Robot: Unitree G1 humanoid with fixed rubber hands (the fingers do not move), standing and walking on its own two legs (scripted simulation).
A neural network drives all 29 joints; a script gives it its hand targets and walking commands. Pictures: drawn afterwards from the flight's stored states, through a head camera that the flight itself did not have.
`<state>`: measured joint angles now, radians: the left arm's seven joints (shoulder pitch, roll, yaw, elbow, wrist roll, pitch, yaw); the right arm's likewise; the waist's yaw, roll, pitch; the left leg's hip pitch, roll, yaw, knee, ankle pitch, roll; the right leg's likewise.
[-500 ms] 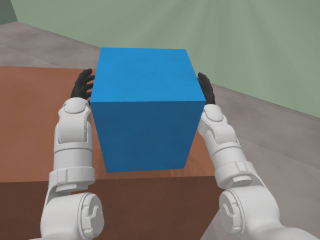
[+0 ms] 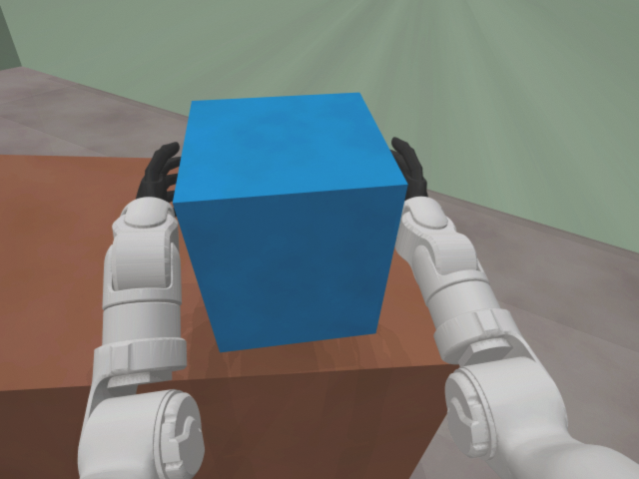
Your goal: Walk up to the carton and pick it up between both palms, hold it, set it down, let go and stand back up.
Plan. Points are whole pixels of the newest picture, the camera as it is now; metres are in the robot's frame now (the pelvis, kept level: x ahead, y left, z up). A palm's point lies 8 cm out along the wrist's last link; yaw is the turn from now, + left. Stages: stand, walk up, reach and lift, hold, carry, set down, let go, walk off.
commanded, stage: reach and lift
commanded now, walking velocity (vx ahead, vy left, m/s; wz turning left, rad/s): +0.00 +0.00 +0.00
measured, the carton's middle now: (289, 223) +0.39 -0.01 +0.18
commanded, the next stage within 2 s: hold in 0.60 s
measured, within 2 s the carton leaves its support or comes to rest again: neither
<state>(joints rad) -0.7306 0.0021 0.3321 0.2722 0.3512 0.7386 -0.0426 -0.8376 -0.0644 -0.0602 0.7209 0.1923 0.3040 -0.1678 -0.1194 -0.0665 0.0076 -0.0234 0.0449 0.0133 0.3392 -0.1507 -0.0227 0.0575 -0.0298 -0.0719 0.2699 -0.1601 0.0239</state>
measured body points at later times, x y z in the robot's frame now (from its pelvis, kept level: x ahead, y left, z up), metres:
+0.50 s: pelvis +0.00 -0.01 +0.00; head -0.08 +0.02 +0.44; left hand +0.38 +0.15 +0.24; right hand +0.38 -0.15 +0.25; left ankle +0.04 +0.13 -0.75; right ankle +0.00 -0.13 -0.75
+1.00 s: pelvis -0.01 -0.01 +0.00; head -0.09 +0.02 +0.44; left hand +0.38 +0.16 +0.26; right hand +0.38 -0.15 +0.28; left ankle +0.04 +0.13 -0.75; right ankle +0.00 -0.13 -0.75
